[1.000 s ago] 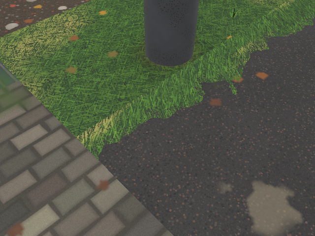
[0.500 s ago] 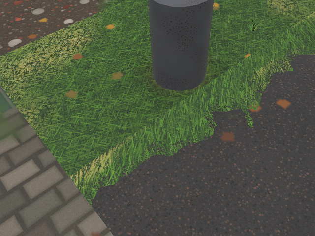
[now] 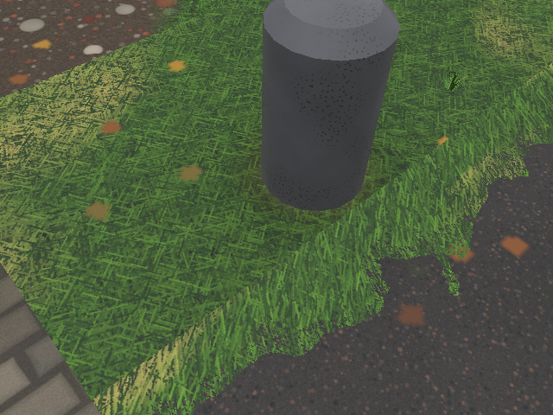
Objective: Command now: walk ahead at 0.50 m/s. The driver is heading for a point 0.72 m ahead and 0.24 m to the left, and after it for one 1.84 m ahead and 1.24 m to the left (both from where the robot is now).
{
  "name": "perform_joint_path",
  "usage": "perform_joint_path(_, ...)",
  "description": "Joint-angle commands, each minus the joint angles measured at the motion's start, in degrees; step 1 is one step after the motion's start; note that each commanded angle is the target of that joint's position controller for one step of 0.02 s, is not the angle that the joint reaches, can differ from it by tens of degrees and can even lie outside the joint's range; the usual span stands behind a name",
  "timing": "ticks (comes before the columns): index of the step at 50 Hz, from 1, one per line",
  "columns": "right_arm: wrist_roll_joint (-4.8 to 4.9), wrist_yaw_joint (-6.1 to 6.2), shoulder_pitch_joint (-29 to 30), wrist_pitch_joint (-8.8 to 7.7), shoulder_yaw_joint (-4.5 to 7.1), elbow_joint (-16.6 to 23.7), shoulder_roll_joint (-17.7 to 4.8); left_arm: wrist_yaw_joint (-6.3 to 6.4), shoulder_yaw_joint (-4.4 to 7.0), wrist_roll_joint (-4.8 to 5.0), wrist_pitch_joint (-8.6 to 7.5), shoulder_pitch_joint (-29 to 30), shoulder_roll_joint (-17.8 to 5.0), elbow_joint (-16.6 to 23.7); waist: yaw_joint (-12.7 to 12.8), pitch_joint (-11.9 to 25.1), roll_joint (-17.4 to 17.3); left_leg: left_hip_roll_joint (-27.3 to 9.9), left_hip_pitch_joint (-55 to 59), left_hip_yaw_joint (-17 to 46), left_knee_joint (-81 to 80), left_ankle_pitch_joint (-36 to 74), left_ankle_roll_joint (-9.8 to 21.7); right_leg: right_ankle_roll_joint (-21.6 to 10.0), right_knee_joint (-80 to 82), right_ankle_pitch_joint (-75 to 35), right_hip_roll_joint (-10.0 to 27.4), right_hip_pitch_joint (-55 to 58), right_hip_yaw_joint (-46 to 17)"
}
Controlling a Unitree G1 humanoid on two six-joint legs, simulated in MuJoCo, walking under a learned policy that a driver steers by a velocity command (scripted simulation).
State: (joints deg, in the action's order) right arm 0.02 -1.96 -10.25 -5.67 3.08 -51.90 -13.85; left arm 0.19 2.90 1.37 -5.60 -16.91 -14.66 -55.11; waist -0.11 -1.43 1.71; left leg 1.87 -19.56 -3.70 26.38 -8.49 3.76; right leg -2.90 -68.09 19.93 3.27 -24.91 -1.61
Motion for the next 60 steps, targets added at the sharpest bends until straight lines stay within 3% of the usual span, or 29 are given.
perform_joint_path(1,-0.47,-0.2,-1.04,-0.95,0.69,1.43,-4.51,0.62,1.35,-0.36,0.59,-2.81,-2.97,2.76,1.28,3.33,-6.69,-14.4,7.71,16.11,-17.37,4.22,9.37,-0.15,1.51,-5.35,5.5,-8.09,-2.17)
perform_joint_path(4,-0.41,0.8,-4.21,-1.13,1.28,-0.19,-7.14,0.93,1.72,-0.88,1.3,1.63,-3.33,4.54,1.09,0.75,-5.05,-14.3,7.82,12.8,-19.53,9.37,10.26,1.45,8.4,-11.69,6.11,-13.01,-1.72)
perform_joint_path(10,0.36,2.19,-9.73,-0.25,1.18,-2.21,-8.0,-0.03,1.2,-0.84,0.65,13.73,-1.75,8.02,-2.38,-1.36,-4.88,-12.44,12.44,7.78,-20.23,10.27,7.7,2.31,28.18,-26.36,3.85,-14.49,0.54)
perform_joint_path(15,1.08,2.5,-14.85,0.98,1.5,-4.54,-8.45,-1.51,0.71,-0.31,-0.29,22.01,-2.11,11.27,-4.66,-4.03,-4.74,-15.05,19.53,10.48,-16.28,9.45,7.92,2.13,37.0,-22.74,1.71,-14.96,0.47)
perform_joint_path(18,1.35,2.93,-13.52,1.68,2.22,-4.37,-9.76,-2.1,1.33,-0.21,-1.3,19.41,-4.4,11.31,-1.87,-2.34,-6.4,-16.57,20.9,13.06,-11.55,13.64,6.66,0.92,40.37,-17.81,0.09,-7.57,0.39)
perform_joint_path(19,1.37,2.93,-12.05,1.87,2.34,-3.94,-10.08,-1.97,2.02,-0.28,-1.57,15.21,-5.76,10.29,0.78,-0.05,-6.97,-15.59,20.04,12.69,-7.35,20.13,5.84,0.1,41.55,-16.69,-1.38,-0.72,1.63)
perform_joint_path(20,1.1,2.81,-11.11,1.95,1.88,-3.37,-8.76,-1.53,3.41,-0.49,-1.74,6.5,-8.38,7.68,4.74,5.55,-6.12,-12.16,16.92,10.66,2.16,25.11,4.24,-1.49,41.73,-16.98,-1.9,11.97,2.15)
perform_joint_path(21,0.26,2.68,-10.45,1.87,0.84,-1.55,-6.11,-0.91,4.59,-1.56,-1.85,-4.48,-12.76,5.88,8.62,14.98,-1.09,-7.81,5.78,7.58,19.57,13.7,1.94,-5.2,39.5,-17.32,7.86,30.17,-7.49)
perform_joint_path(22,0.94,2.42,-18.27,0.79,-1.21,-1.05,1.81,-1.0,5.46,-1.84,-1.31,-8.43,-16.78,4.54,5.27,23.31,15.45,1.35,-16.45,4.61,39.52,-19.52,-1.75,-13.43,44.92,-9.06,21.89,49.82,-32.29)
perform_joint_path(23,2.23,2.34,-16.46,0.0,0.17,-1.91,-4.32,-0.94,3.87,-1.7,-1.21,-7.98,-10.59,5.08,6.67,23.26,11.93,-1.16,-21.65,12.0,47.74,-24.56,-1.38,-12.71,49.15,-2.69,21.23,47.75,-37.53)
perform_joint_path(24,3.1,2.43,-11.28,-0.23,1.26,-0.25,-7.91,-0.66,2.88,-1.5,-1.28,-3.08,-7.53,6.07,6.17,14.74,8.64,-3.85,-25.0,11.34,49.57,-20.04,-0.72,-9.82,50.09,-3.57,19.61,40.32,-28.38)
perform_joint_path(25,2.87,2.75,-8.54,-0.02,1.39,0.26,-7.54,-0.62,2.29,-1.54,-1.27,1.27,-6.05,6.69,4.56,10.17,4.38,-6.68,-23.2,9.96,48.26,-14.98,-0.7,-8.37,51.76,-7.38,17.6,32.0,-21.39)
perform_joint_path(27,2.02,2.77,-7.68,1.26,1.94,0.78,-5.35,-0.7,1.69,-2.0,-1.41,5.75,-3.74,6.35,1.27,4.59,3.95,-9.86,-17.89,10.05,43.48,-9.36,-0.5,-6.77,56.41,-11.44,14.16,20.32,-11.77)
perform_joint_path(29,2.18,2.61,-8.02,2.47,1.89,1.38,-2.92,-0.38,2.07,-2.01,-1.41,6.18,-4.09,5.51,-0.23,2.22,4.14,-10.45,-16.22,9.31,41.4,-7.65,-0.58,-7.12,59.52,-14.28,13.35,16.36,-6.52)
perform_joint_path(32,1.7,2.68,-5.01,3.57,2.16,3.28,-2.94,0.32,2.87,-2.22,-1.59,5.32,-6.06,4.61,-0.7,0.12,2.1,-10.79,-20.19,9.82,36.94,-1.94,-1.37,-7.72,61.4,-18.79,13.44,16.19,-0.57)
perform_joint_path(38,1.11,0.64,6.46,3.13,1.49,7.27,-2.25,1.33,3.51,-1.74,-1.06,2.38,-8.08,3.55,2.32,-1.83,0.6,-9.41,-20.57,5.66,19.22,11.04,-1.69,-6.11,62.19,-20.81,12.53,20.24,9.07)
perform_joint_path(42,1.36,-0.96,12.65,3.32,1.17,10.59,-2.78,1.33,3.92,-0.82,0.12,-0.79,-9.38,2.28,3.79,-3.86,1.17,-8.58,-21.51,3.02,12.86,7.41,-0.15,-4.74,60.11,-21.22,14.37,27.28,11.52)
perform_joint_path(44,1.29,-1.51,13.95,3.44,1.4,12.03,-3.71,1.44,4.3,-0.67,0.9,-0.73,-10.78,2.09,3.24,-3.62,1.59,-6.82,-19.32,0.59,10.46,2.61,1.27,-3.62,56.34,-28.79,14.86,29.61,12.93)
perform_joint_path(46,1.1,-1.59,8.41,3.45,2.75,11.74,-6.4,1.62,4.75,-0.45,1.82,0.55,-12.67,2.48,-0.69,0.78,3.74,-2.47,-10.01,-2.99,10.31,-3.74,3.17,-2.25,45.37,-49.23,14.55,29.91,14.9)
perform_joint_path(47,1.38,-1.43,-0.97,3.36,4.1,9.09,-8.27,1.63,4.4,-0.2,2.49,1.94,-12.23,3.03,-5.6,5.08,3.42,1.0,1.11,-4.89,7.15,-1.8,4.97,-0.81,33.93,-55.18,12.67,27.28,16.87)
perform_joint_path(48,1.37,-0.41,-11.51,3.68,6.57,5.89,-13.24,1.81,3.8,-0.94,2.44,1.23,-11.03,3.91,-9.68,10.7,-0.29,0.33,19.43,0.8,5.94,0.21,7.73,2.12,17.56,-45.58,10.36,15.04,17.22)
perform_joint_path(49,1.57,0.52,-12.59,3.91,8.01,5.24,-20.74,1.18,1.32,-3.6,1.22,-1.05,-3.12,7.53,-4.74,13.06,-17.67,-14.51,37.23,30.7,0.67,-3.36,16.95,6.44,-4.39,3.73,0.11,-12.06,15.11)
perform_joint_path(50,0.33,0.48,-14.05,2.89,6.92,7.93,-19.67,0.32,0.84,-1.55,-1.68,1.47,-4.76,8.83,-5.97,22.94,-14.38,-21.38,43.29,52.85,-10.12,-10.44,22.59,6.2,-14.92,13.56,-5.04,-21.16,-0.12)
perform_joint_path(51,-0.24,0.52,-13.15,2.06,5.8,7.76,-15.45,-0.27,1.51,0.55,-3.32,6.93,-7.48,9.93,-7.1,17.37,-9.45,-20.16,41.7,45.76,-10.51,-6.14,19.19,4.21,-15.7,8.39,-2.02,-27.52,-2.85)
perform_joint_path(52,0.48,0.67,-9.96,1.61,4.99,8.3,-12.19,-0.19,1.19,0.0,-4.01,7.17,-7.43,9.4,-5.23,13.33,-6.05,-17.73,34.23,37.9,-9.54,-2.93,16.61,2.71,-11.19,3.4,0.57,-26.07,-3.05)
perform_joint_path(53,0.79,0.58,-4.34,1.51,4.24,9.82,-9.78,0.34,1.7,-1.41,-3.96,6.56,-8.09,8.24,-2.12,9.91,-2.17,-15.5,24.46,31.76,-9.87,1.09,14.54,2.57,-5.69,-0.34,2.94,-20.94,-3.34)
perform_joint_path(54,0.59,0.69,-0.91,1.4,3.5,10.89,-7.92,0.61,2.41,-1.98,-3.16,5.72,-9.16,7.97,0.31,8.04,-2.83,-13.91,16.93,27.8,-11.23,5.72,13.64,2.76,-1.34,-2.09,4.48,-15.6,-3.75)
perform_joint_path(57,0.5,1.41,-1.1,1.72,3.61,11.47,-8.98,0.83,2.37,-2.32,-1.03,6.84,-6.87,9.3,1.89,4.99,-2.48,-11.47,7.63,23.06,-13.13,12.12,13.87,4.87,6.87,-3.71,4.0,-10.5,-1.96)
perform_joint_path(60,0.81,2.49,-4.59,1.99,4.13,11.13,-10.83,0.85,1.65,-2.77,-0.71,12.83,-5.15,11.35,-0.05,2.57,-3.83,-9.11,5.47,20.21,-13.64,11.64,12.58,6.32,19.14,-14.19,2.0,-11.4,-1.11)
